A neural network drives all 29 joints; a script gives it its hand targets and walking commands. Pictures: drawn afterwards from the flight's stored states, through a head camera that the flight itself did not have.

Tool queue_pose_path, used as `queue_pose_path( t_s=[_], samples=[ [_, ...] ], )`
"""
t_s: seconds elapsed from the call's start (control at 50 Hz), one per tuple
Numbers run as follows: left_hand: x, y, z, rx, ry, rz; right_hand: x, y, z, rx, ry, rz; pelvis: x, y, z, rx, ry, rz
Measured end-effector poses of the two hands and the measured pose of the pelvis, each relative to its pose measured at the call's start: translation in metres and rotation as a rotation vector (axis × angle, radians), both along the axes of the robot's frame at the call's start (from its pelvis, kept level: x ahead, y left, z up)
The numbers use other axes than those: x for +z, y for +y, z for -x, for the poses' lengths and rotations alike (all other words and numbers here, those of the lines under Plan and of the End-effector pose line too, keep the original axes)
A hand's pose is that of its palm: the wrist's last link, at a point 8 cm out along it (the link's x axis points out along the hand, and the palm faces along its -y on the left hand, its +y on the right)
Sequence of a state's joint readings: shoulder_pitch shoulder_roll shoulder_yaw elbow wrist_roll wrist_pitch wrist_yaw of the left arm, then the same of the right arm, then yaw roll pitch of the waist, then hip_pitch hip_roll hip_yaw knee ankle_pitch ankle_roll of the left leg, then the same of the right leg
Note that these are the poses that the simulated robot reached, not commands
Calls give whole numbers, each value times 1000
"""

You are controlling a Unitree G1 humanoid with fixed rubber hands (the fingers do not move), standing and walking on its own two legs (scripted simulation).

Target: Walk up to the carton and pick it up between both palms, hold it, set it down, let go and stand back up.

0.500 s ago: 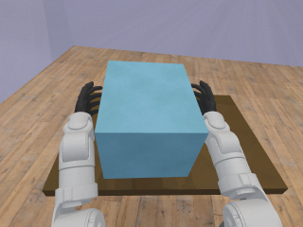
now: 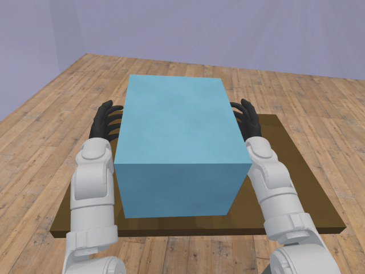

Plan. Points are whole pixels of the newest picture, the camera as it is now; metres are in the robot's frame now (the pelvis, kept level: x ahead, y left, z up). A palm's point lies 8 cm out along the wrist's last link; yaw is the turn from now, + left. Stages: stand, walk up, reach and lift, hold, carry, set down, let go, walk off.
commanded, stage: hold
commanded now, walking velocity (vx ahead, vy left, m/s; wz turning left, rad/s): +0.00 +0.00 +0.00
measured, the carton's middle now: (176, 142) +0.38 +0.01 +0.14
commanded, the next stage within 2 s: set down in 0.30 s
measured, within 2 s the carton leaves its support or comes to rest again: neither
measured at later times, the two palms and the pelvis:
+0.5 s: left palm (99, 135) +0.35 +0.16 +0.19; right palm (250, 132) +0.36 -0.15 +0.19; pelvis +0.00 +0.00 +0.00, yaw +0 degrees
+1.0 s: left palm (107, 148) +0.38 +0.16 +0.12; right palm (241, 144) +0.38 -0.15 +0.13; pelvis +0.02 +0.00 +0.00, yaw +1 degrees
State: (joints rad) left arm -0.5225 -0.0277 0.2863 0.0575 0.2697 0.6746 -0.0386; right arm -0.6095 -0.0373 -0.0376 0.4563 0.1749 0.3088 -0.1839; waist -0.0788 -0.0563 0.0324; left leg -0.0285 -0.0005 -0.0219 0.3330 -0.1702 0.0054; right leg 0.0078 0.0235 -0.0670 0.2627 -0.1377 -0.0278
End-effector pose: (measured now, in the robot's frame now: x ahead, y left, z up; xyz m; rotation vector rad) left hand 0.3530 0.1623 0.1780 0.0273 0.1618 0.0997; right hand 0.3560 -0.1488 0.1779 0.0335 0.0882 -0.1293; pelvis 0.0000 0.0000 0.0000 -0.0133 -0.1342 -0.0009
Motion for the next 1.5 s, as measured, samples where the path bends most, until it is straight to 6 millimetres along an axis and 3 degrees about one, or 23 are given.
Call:
queue_pose_path(
  t_s=[0.4, 0.58, 0.66, 0.84, 1.06, 1.5],
  samples=[
    [3, -1, 2, 2, -4, -5, 4, -1, 1, 2, -7, -5, 0, -3, 2, 0, -8, -3],
    [11, 5, -4, -8, -81, -17, 10, 5, -5, 3, -110, 21, 1, -2, -1, 5, -18, -9],
    [1, 9, -9, -15, -78, -19, -5, 8, -9, -1, -116, 42, 1, -1, -5, 8, -21, -11],
    [-42, 8, -19, -12, -36, -28, -45, 8, -17, -7, -94, 55, 1, 0, -15, 17, 7, -2],
    [-54, -1, -32, -14, -26, -28, -47, 0, -28, -10, -93, 72, 1, -1, -22, 14, 36, 2],
    [-76, 4, -43, -31, 44, -10, -69, 4, -34, -18, -29, 87, 2, 2, -16, 2, 82, -3]
  ],
)
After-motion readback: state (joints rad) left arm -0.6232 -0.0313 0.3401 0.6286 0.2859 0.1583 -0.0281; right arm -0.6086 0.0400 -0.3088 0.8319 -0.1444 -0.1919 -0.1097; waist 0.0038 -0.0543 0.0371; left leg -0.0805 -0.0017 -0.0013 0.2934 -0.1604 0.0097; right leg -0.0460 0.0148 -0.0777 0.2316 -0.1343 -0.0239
